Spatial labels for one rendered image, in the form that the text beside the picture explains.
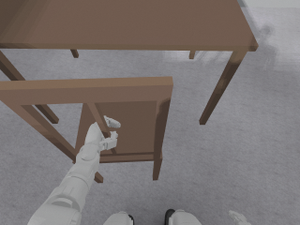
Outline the chair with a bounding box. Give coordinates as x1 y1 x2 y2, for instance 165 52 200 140
0 76 173 184

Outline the robot right hand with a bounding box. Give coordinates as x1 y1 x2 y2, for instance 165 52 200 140
229 210 251 225

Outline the robot left forearm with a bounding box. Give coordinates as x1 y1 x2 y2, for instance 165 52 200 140
27 143 100 225

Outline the table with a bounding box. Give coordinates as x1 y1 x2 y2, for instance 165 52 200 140
0 0 259 125

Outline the left robot upper arm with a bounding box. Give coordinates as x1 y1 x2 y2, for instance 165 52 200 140
30 203 82 225

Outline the right robot thigh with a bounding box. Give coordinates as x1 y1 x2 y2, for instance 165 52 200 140
169 212 202 225

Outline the robot thigh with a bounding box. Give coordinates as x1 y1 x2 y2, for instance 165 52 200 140
169 212 202 225
103 213 133 225

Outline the robot left hand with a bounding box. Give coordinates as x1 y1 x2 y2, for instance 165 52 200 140
84 115 121 151

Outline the left robot thigh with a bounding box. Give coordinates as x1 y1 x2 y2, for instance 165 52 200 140
103 213 133 225

